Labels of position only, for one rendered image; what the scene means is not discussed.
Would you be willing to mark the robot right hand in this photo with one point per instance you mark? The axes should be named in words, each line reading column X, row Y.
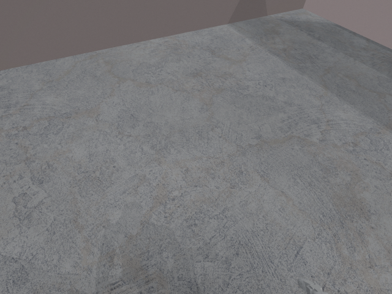
column 310, row 287

